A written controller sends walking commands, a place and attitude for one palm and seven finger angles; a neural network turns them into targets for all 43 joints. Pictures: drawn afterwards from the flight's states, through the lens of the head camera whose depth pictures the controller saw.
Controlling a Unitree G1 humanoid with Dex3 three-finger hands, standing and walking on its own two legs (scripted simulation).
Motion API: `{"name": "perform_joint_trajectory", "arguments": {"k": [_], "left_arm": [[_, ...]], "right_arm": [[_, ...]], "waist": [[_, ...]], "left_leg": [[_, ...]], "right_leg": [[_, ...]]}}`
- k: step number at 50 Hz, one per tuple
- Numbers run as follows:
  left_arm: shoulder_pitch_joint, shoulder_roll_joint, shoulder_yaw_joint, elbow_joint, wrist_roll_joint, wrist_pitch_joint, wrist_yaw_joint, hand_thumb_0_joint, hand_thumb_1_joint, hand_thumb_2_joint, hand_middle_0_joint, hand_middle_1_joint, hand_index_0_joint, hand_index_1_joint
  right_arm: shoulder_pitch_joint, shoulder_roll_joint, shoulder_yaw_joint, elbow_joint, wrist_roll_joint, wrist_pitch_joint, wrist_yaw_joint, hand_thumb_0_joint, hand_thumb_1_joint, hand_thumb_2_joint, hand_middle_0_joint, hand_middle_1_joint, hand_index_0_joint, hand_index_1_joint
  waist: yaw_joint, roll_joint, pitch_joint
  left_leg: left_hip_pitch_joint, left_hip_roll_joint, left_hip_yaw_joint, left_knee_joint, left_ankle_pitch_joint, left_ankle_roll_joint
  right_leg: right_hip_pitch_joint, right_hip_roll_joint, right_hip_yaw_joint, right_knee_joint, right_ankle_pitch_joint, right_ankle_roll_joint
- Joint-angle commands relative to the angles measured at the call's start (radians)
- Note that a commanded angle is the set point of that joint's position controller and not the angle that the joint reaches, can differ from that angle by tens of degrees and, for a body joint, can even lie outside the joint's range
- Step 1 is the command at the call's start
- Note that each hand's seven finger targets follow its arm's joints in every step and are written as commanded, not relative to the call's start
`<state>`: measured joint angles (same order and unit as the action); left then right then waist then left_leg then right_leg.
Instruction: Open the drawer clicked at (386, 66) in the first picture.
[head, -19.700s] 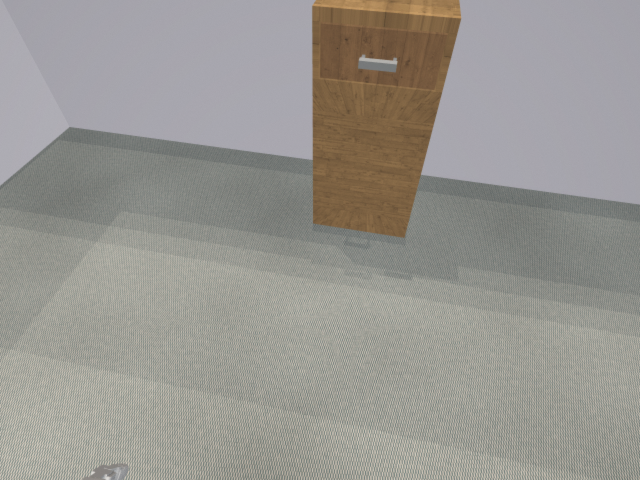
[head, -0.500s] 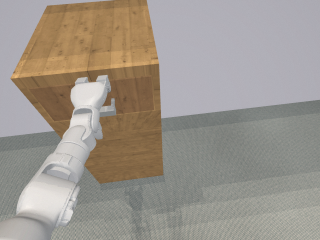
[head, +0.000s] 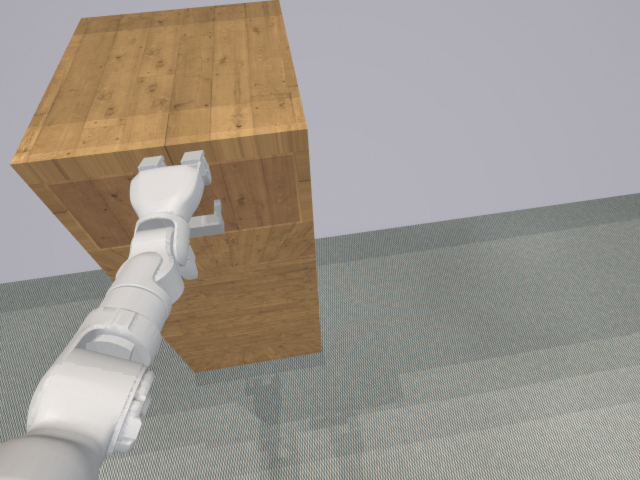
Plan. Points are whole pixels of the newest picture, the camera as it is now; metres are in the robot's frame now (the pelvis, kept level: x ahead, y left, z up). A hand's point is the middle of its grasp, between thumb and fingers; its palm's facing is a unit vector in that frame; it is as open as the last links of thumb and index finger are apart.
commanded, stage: re-aim the fingers above the handle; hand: left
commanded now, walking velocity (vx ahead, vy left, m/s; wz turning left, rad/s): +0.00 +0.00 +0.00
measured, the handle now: (188, 218) +0.51 +0.20 +0.00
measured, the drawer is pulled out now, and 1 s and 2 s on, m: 0.00 0.00 0.00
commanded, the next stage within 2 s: lower the fingers behind the handle in 1.34 s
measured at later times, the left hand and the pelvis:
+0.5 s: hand (174, 218) +0.46 +0.19 +0.06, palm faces -0.01 -0.02 -1.00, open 13.9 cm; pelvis -0.01 +0.01 +0.00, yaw +0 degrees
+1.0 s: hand (184, 216) +0.46 +0.18 +0.06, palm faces -0.03 -0.03 -1.00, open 13.8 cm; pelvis +0.00 +0.00 +0.00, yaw +0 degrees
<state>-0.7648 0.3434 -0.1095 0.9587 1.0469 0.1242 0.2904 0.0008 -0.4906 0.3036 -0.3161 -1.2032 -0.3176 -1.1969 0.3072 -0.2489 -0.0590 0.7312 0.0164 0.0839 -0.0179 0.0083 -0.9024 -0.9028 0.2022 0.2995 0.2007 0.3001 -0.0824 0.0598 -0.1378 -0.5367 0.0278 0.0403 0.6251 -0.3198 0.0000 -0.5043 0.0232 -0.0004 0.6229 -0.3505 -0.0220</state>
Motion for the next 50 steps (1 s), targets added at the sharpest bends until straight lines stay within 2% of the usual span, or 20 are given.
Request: {"name": "perform_joint_trajectory", "arguments": {"k": [1, 7, 13, 15, 16, 18, 22, 24, 26, 30, 32, 35, 39, 40, 41, 42, 44, 45, 47, 50], "left_arm": [[-0.468, 0.18, 0.016, -0.189, 0.006, 0.008, 0.032, 0.0, -0.5, 0.3, -0.3, -1.2, -0.3, -1.2], [-0.494, 0.183, 0.02, -0.209, 0.004, -0.023, 0.025, 0.0, -0.5, 0.3, -0.3, -1.2, -0.3, -1.2], [-0.53, 0.176, 0.015, -0.174, 0.023, -0.006, 0.064, 0.0, -0.5, 0.3, -0.3, -1.2, -0.3, -1.2], [-0.513, 0.263, 0.09, -0.139, 0.026, 0.009, 0.074, 0.0, -0.5, 0.3, -0.3, -1.2, -0.3, -1.2], [-0.522, 0.279, 0.091, -0.138, 0.029, 0.017, 0.075, 0.0, -0.5, 0.3, -0.3, -1.2, -0.3, -1.2], [-0.52, 0.241, 0.058, -0.151, 0.032, 0.026, 0.071, 0.0, -0.5, 0.3, -0.3, -1.2, -0.3, -1.2], [-0.487, 0.18, 0.017, -0.174, 0.004, 0.015, 0.031, 0.0, -0.5, 0.3, -0.3, -1.2, -0.3, -1.2], [-0.476, 0.177, 0.011, -0.182, 0.003, 0.002, 0.016, 0.0, -0.5, 0.3, -0.3, -1.2, -0.3, -1.2], [-0.505, 0.123, -0.038, -0.206, 0.002, -0.016, 0.008, 0.0, -0.5, 0.3, -0.3, -1.2, -0.3, -1.2], [-0.546, 0.185, 0.015, -0.238, 0.013, -0.04, 0.034, 0.0, -0.5, 0.3, -0.3, -1.2, -0.3, -1.2], [-0.537, 0.185, 0.023, -0.192, 0.022, -0.027, 0.058, 0.0, -0.5, 0.3, -0.3, -1.2, -0.3, -1.2], [-0.539, 0.256, 0.083, -0.163, 0.028, 0.004, 0.086, 0.0, -0.5, 0.3, -0.3, -1.2, -0.3, -1.2], [-0.527, 0.212, 0.039, -0.118, 0.026, 0.047, 0.075, 0.0, -0.5, 0.3, -0.3, -1.2, -0.3, -1.2], [-0.519, 0.216, 0.049, -0.118, 0.018, 0.046, 0.062, 0.0, -0.5, 0.3, -0.3, -1.2, -0.3, -1.2], [-0.504, 0.208, 0.037, -0.129, 0.01, 0.044, 0.048, 0.0, -0.5, 0.3, -0.3, -1.2, -0.3, -1.2], [-0.482, 0.233, 0.057, -0.102, 0.011, 0.047, 0.037, 0.0, -0.5, 0.3, -0.3, -1.2, -0.3, -1.2], [-0.497, 0.199, 0.025, -0.127, 0.008, 0.038, 0.023, 0.0, -0.5, 0.3, -0.3, -1.2, -0.3, -1.2], [-0.495, 0.23, 0.051, -0.132, 0.012, 0.027, 0.017, 0.0, -0.5, 0.3, -0.3, -1.2, -0.3, -1.2], [-0.482, 0.225, 0.043, -0.138, 0.013, 0.013, 0.012, 0.0, -0.5, 0.3, -0.3, -1.2, -0.3, -1.2], [-0.491, 0.21, 0.033, -0.195, 0.014, -0.017, 0.013, 0.0, -0.5, 0.3, -0.3, -1.2, -0.3, -1.2]], "right_arm": [[0.044, -0.134, -0.048, -0.091, 0.008, -0.026, -0.012, 0.0, -0.9, -0.9, 0.2, 0.3, 0.2, 0.3], [0.047, -0.132, -0.047, -0.092, 0.003, -0.032, -0.019, 0.0, -0.9, -0.9, 0.2, 0.3, 0.2, 0.3], [0.045, -0.13, -0.043, -0.085, 0.001, -0.036, -0.014, 0.0, -0.9, -0.9, 0.2, 0.3, 0.2, 0.3], [0.043, -0.138, -0.039, -0.085, -0.001, -0.033, -0.017, 0.0, -0.9, -0.9, 0.2, 0.3, 0.2, 0.3], [0.042, -0.138, -0.035, -0.089, -0.001, -0.032, -0.018, 0.0, -0.9, -0.9, 0.2, 0.3, 0.2, 0.3], [0.041, -0.133, -0.038, -0.094, -0.001, -0.032, -0.018, 0.0, -0.9, -0.9, 0.2, 0.3, 0.2, 0.3], [0.051, -0.137, -0.047, -0.1, 0.002, -0.033, -0.017, 0.0, -0.9, -0.9, 0.2, 0.3, 0.2, 0.3], [0.053, -0.137, -0.048, -0.101, 0.003, -0.033, -0.019, 0.0, -0.9, -0.9, 0.2, 0.3, 0.2, 0.3], [0.057, -0.134, -0.05, -0.096, 0.004, -0.037, -0.018, 0.0, -0.9, -0.9, 0.2, 0.3, 0.2, 0.3], [0.06, -0.133, -0.05, -0.085, -0.001, -0.041, -0.019, 0.0, -0.9, -0.9, 0.2, 0.3, 0.2, 0.3], [0.062, -0.131, -0.046, -0.078, 0.0, -0.041, -0.016, 0.0, -0.9, -0.9, 0.2, 0.3, 0.2, 0.3], [0.052, -0.134, -0.042, -0.078, -0.003, -0.039, -0.016, 0.0, -0.9, -0.9, 0.2, 0.3, 0.2, 0.3], [0.054, -0.135, -0.04, -0.083, 0.0, -0.037, -0.013, 0.0, -0.9, -0.9, 0.2, 0.3, 0.2, 0.3], [0.055, -0.137, -0.042, -0.086, 0.0, -0.035, -0.014, 0.0, -0.9, -0.9, 0.2, 0.3, 0.2, 0.3], [0.056, -0.137, -0.041, -0.093, 0.001, -0.034, -0.015, 0.0, -0.9, -0.9, 0.2, 0.3, 0.2, 0.3], [0.058, -0.139, -0.04, -0.091, 0.004, -0.028, -0.018, 0.0, -0.9, -0.9, 0.2, 0.3, 0.2, 0.3], [0.055, -0.139, -0.041, -0.096, 0.004, -0.029, -0.02, 0.0, -0.9, -0.9, 0.2, 0.3, 0.2, 0.3], [0.058, -0.141, -0.04, -0.095, 0.003, -0.027, -0.022, 0.0, -0.9, -0.9, 0.2, 0.3, 0.2, 0.3], [0.059, -0.141, -0.039, -0.097, 0.004, -0.028, -0.025, 0.0, -0.9, -0.9, 0.2, 0.3, 0.2, 0.3], [0.055, -0.135, -0.043, -0.107, 0.003, -0.031, -0.023, 0.0, -0.9, -0.9, 0.2, 0.3, 0.2, 0.3]], "waist": [[-0.014, -0.076, -0.342], [-0.013, -0.053, -0.339], [-0.017, -0.053, -0.33], [0.007, -0.065, -0.336], [0.007, -0.06, -0.355], [0.004, -0.034, -0.374], [-0.009, -0.068, -0.385], [-0.009, -0.058, -0.359], [-0.027, -0.055, -0.334], [-0.013, -0.029, -0.355], [-0.014, -0.031, -0.327], [0.005, -0.038, -0.36], [-0.005, -0.054, -0.365], [-0.004, -0.08, -0.386], [-0.001, -0.064, -0.397], [-0.001, -0.082, -0.375], [-0.013, -0.091, -0.348], [-0.006, -0.105, -0.365], [-0.011, -0.095, -0.327], [-0.005, -0.062, -0.357]], "left_leg": [[0.238, -0.049, 0.014, -0.017, 0.399, 0.043], [0.256, -0.048, 0.005, -0.013, 0.397, 0.043], [0.24, -0.046, 0.002, -0.013, 0.37, 0.037], [0.211, -0.047, 0.005, -0.022, 0.36, 0.036], [0.202, -0.049, 0.009, -0.021, 0.358, 0.037], [0.218, -0.048, 0.016, -0.016, 0.378, 0.036], [0.255, -0.044, 0.012, -0.007, 0.42, 0.042], [0.256, -0.043, 0.006, -0.012, 0.407, 0.042], [0.269, -0.039, -0.002, -0.013, 0.402, 0.042], [0.273, -0.041, -0.008, -0.012, 0.393, 0.038], [0.247, -0.043, -0.005, -0.011, 0.37, 0.037], [0.214, -0.048, 0.003, -0.016, 0.365, 0.036], [0.215, -0.047, 0.014, -0.016, 0.38, 0.037], [0.219, -0.046, 0.015, -0.014, 0.397, 0.039], [0.226, -0.048, 0.018, -0.012, 0.408, 0.041], [0.21, -0.048, 0.018, -0.012, 0.395, 0.041], [0.21, -0.048, 0.021, -0.016, 0.381, 0.045], [0.207, -0.048, 0.019, -0.016, 0.389, 0.044], [0.202, -0.049, 0.02, -0.015, 0.377, 0.047], [0.218, -0.051, 0.018, -0.01, 0.392, 0.045]], "right_leg": [[0.142, 0.03, -0.012, -0.053, 0.455, 0.0], [0.115, 0.031, -0.011, -0.05, 0.424, -0.004], [0.083, 0.032, -0.015, -0.045, 0.377, -0.006], [0.118, 0.03, -0.013, -0.046, 0.37, -0.009], [0.133, 0.027, -0.007, -0.04, 0.388, -0.005], [0.134, 0.028, -0.008, -0.039, 0.411, -0.005], [0.135, 0.031, -0.012, -0.045, 0.448, -0.001], [0.118, 0.032, -0.014, -0.05, 0.424, -0.002], [0.083, 0.034, -0.017, -0.054, 0.397, -0.003], [0.084, 0.034, -0.017, -0.049, 0.366, -0.011], [0.066, 0.036, -0.018, -0.045, 0.356, -0.01], [0.12, 0.033, -0.01, -0.042, 0.373, -0.01], [0.126, 0.032, -0.012, -0.041, 0.414, -0.005], [0.155, 0.03, -0.01, -0.045, 0.435, -0.003], [0.16, 0.029, -0.007, -0.041, 0.458, -0.001], [0.157, 0.03, -0.008, -0.043, 0.453, 0.0], [0.147, 0.027, -0.007, -0.055, 0.452, 0.005], [0.171, 0.025, -0.004, -0.054, 0.456, 0.003], [0.144, 0.026, -0.004, -0.055, 0.456, 0.004], [0.154, 0.025, 0.0, -0.052, 0.453, -0.001]]}}
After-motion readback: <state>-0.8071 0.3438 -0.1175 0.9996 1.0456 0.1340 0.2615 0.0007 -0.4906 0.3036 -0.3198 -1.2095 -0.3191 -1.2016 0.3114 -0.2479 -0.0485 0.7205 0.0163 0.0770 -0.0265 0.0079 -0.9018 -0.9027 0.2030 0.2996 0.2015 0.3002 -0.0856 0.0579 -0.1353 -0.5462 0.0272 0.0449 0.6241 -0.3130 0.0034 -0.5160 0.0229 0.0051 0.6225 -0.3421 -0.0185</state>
